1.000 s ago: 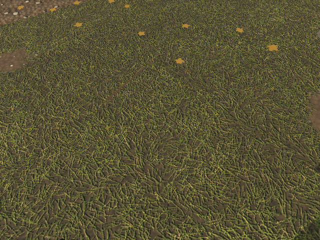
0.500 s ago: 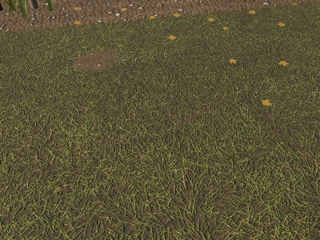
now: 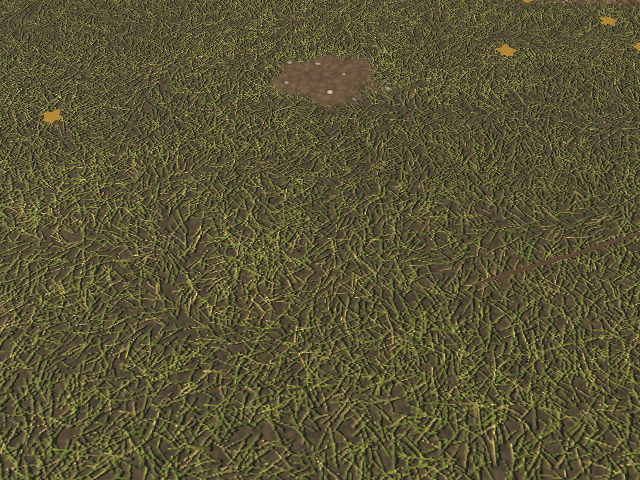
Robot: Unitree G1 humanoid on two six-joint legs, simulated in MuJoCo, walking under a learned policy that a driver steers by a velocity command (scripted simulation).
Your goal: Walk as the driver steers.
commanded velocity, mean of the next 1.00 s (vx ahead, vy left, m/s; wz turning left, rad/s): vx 0.50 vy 0.00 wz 0.16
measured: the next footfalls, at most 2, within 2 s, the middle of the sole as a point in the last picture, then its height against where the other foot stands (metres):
right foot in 0.26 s outside the picture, level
left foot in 0.72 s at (271, 458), level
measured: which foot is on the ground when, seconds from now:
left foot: down 0.00-0.26, up 0.28-0.70, down 0.72-1.00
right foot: up 0.00-0.24, down 0.26-0.72, up 0.74-1.00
